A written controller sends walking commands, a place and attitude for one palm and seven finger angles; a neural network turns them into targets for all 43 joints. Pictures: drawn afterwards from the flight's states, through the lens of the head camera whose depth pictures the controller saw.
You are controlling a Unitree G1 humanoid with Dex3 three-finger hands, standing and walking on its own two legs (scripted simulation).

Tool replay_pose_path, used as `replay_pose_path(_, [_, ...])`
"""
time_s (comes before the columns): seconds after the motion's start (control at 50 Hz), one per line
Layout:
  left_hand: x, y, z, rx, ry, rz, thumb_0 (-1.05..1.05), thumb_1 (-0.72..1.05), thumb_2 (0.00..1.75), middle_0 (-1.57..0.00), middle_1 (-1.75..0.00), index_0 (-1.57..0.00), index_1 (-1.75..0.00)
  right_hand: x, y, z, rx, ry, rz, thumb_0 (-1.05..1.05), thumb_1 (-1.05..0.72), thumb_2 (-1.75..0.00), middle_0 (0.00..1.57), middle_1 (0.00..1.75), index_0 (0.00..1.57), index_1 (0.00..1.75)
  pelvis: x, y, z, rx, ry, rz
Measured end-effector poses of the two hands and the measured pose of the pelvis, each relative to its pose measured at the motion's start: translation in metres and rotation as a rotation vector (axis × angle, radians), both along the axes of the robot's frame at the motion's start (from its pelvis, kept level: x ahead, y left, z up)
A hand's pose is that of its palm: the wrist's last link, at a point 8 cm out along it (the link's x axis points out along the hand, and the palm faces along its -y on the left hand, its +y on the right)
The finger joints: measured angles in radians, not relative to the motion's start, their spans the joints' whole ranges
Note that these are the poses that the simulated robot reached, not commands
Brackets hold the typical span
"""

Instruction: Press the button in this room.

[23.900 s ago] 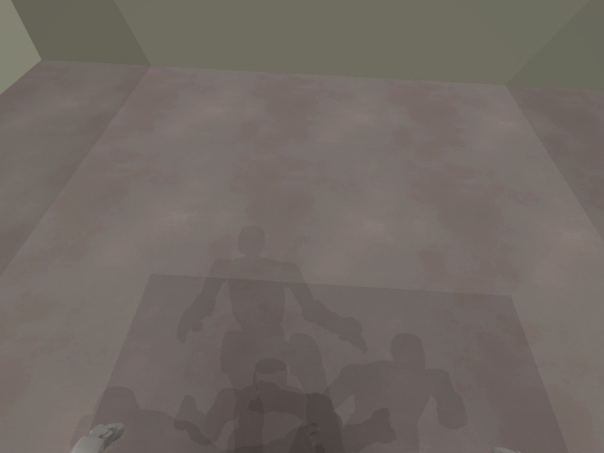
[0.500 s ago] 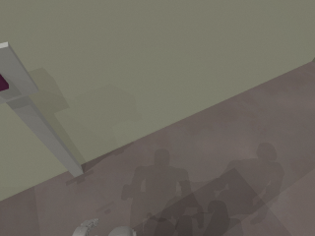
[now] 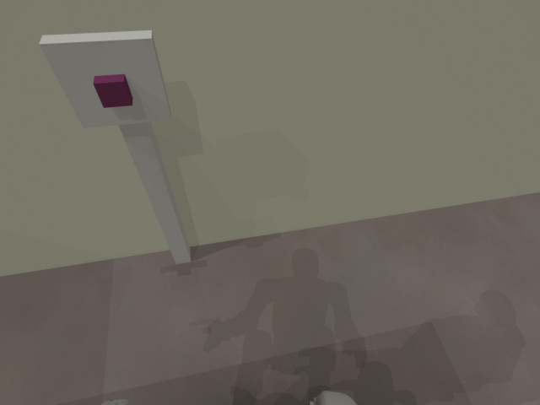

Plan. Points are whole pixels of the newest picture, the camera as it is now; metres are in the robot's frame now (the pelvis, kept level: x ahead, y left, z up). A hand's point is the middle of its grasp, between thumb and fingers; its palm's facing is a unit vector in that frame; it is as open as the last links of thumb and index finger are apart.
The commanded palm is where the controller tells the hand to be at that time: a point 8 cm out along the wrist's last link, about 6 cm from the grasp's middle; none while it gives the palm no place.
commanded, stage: turn to face it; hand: left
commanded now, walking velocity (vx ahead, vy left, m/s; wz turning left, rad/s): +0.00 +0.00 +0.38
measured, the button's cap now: (114, 90) +0.64 +0.33 +0.07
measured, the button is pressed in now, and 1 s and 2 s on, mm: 0 0 0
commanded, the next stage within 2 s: take the last steps up to it in 0.24 s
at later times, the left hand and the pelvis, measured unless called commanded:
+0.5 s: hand out of the picture -0.03 +0.11 -0.15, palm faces +0.27 -0.93 -0.27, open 7.3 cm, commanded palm none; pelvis -0.02 -0.08 +0.00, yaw +13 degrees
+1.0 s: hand out of the picture -0.04 +0.18 -0.18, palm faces +0.28 -0.95 -0.15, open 7.3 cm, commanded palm none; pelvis +0.02 +0.02 +0.00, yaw +13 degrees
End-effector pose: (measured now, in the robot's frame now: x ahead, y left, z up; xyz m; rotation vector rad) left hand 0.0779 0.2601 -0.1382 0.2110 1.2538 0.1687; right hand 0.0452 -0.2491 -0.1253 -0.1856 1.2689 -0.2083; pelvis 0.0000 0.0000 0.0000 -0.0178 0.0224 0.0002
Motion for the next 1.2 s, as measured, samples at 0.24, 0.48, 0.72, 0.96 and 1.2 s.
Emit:
replay_pose_path(0.24, [-0.018, -0.065, 0.02, 0.042, -0.127, 0.067, 0.0, 0.91, 0.9, -0.2, -0.3, -0.2, -0.3, 0.007, -0.044, -0.036, 0.088, 0.019, 0.083, 0.0, -0.9, -0.9, 0.21, 0.3, 0.2, 0.3, -0.017, -0.054, -0.009, 0.034, -0.024, 0.126])
replay_pose_path(0.48, [-0.117, -0.101, 0.025, 0.023, -0.021, 0.252, 0.0, 0.92, 0.9, -0.2, -0.3, -0.21, -0.3, 0.021, -0.071, -0.025, 0.065, 0.074, 0.216, 0.0, -0.91, -0.9, 0.2, 0.3, 0.2, 0.3, -0.024, -0.077, 0.004, 0.062, -0.031, 0.228])
replay_pose_path(0.72, [-0.251, -0.117, 0.008, -0.114, 0.281, 0.441, 0.0, 0.91, 0.9, -0.2, -0.3, -0.21, -0.3, 0.078, 0.003, -0.006, 0.062, -0.017, 0.375, 0.0, -0.91, -0.9, 0.2, 0.3, 0.2, 0.3, -0.019, -0.04, 0.005, 0.03, -0.022, 0.263])
replay_pose_path(0.96, [-0.172, -0.044, -0.01, -0.152, 0.228, 0.332, 0.01, 0.91, 0.9, -0.2, -0.3, -0.2, -0.3, 0.062, 0.041, 0.002, 0.011, -0.052, 0.243, -0.03, -0.95, -0.9, 0.21, 0.3, 0.2, 0.3, 0.014, 0.016, 0.004, 0.009, -0.052, 0.226])
replay_pose_path(1.2, [0.056, 0.006, -0.006, -0.067, -0.041, 0.157, 0.0, 0.91, 0.9, -0.19, -0.3, -0.2, -0.3, -0.019, 0.051, -0.011, 0.058, 0.348, 0.064, 0.0, -0.91, -0.9, 0.2, 0.3, 0.2, 0.3, 0.097, 0.022, -0.006, 0.025, -0.024, 0.199])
